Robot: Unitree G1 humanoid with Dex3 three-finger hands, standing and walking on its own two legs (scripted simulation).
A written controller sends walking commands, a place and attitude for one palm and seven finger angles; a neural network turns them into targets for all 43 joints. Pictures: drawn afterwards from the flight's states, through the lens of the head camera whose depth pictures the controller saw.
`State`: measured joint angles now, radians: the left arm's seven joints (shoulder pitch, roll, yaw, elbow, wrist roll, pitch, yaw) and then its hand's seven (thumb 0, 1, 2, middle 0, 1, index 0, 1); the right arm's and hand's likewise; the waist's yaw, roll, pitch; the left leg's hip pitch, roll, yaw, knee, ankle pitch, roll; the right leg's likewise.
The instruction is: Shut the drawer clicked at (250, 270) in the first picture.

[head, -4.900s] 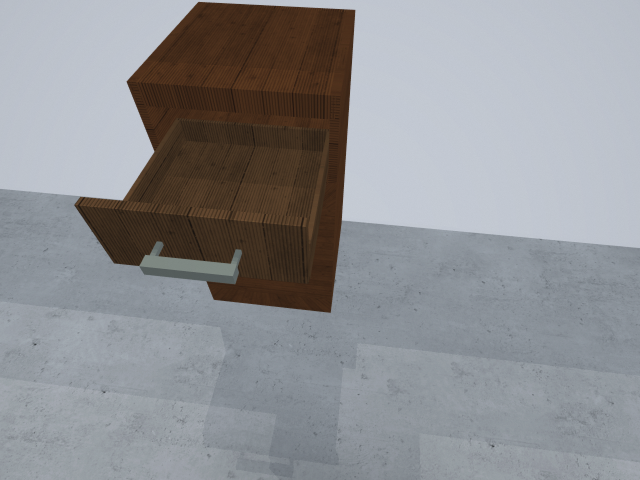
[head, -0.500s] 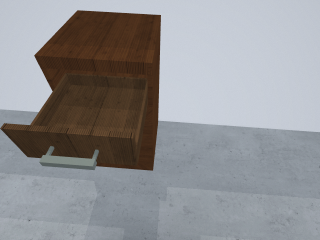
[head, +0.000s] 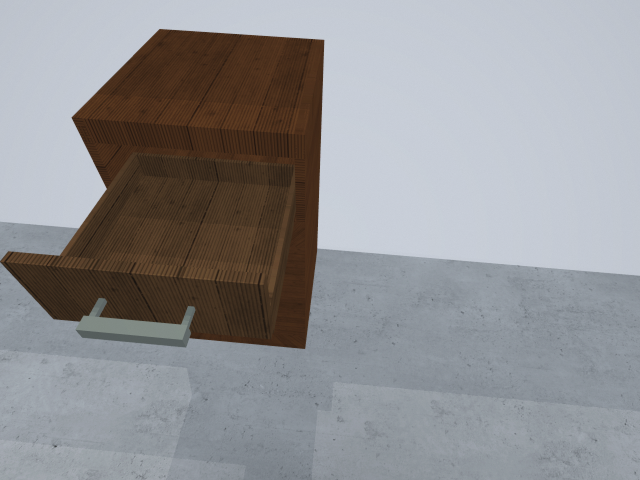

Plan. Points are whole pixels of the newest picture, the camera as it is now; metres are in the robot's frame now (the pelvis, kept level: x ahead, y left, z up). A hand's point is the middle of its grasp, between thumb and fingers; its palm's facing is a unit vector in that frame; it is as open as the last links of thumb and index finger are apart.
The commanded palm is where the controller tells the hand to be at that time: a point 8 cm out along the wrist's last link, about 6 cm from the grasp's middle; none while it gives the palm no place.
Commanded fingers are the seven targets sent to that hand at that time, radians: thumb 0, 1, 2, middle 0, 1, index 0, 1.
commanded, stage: shuffle to correct the standing spot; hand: left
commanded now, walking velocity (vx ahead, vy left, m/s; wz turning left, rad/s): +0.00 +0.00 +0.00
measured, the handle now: (140, 319) +0.34 +0.30 -0.06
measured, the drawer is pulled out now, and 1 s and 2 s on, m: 0.30 0.30 0.30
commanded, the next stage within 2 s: come to a stop and stand still in 0.84 s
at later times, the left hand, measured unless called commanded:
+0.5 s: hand out of the picture +0.02 +0.22 -0.18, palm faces +0.04 -0.97 -0.23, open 7.3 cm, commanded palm none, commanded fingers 0.00 0.90 0.90 -0.20 -0.30 -0.20 -0.30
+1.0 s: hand out of the picture +0.03 +0.29 -0.17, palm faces +0.10 -0.96 -0.26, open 7.3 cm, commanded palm none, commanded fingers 0.00 0.90 0.90 -0.20 -0.30 -0.20 -0.30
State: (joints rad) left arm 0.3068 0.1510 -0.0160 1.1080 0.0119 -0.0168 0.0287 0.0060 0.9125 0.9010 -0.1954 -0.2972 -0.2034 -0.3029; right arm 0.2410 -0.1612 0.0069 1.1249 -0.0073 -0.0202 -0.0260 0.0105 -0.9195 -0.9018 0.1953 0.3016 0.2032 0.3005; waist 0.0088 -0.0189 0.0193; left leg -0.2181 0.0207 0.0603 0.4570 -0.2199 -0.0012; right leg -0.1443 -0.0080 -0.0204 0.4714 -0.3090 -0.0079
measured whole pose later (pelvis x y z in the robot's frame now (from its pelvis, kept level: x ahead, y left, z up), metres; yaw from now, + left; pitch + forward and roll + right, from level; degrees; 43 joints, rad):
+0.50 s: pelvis +0.02 +0.03 -0.01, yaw -1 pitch +0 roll +1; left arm 0.30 0.18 0.04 1.05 0.02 0.04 0.03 0.01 0.91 0.90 -0.20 -0.30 -0.20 -0.30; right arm 0.28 -0.17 -0.01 1.02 -0.02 0.00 -0.02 0.01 -0.91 -0.90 0.19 0.30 0.20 0.30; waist 0.01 -0.03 0.05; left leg -0.23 -0.03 0.13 0.52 -0.29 0.06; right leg -0.36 -0.07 -0.06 0.95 -0.54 -0.02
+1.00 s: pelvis +0.04 +0.09 +0.00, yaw +1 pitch +0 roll +4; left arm 0.33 0.22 0.05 1.00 0.03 0.01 0.02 0.01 0.91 0.90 -0.20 -0.30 -0.21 -0.30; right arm 0.18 -0.22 -0.04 0.95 -0.01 0.03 0.02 0.01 -0.91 -0.90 0.19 0.30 0.20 0.30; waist 0.06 -0.07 0.03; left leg -0.34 0.04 0.09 0.59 -0.27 -0.04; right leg -0.24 -0.17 -0.08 0.55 -0.31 0.05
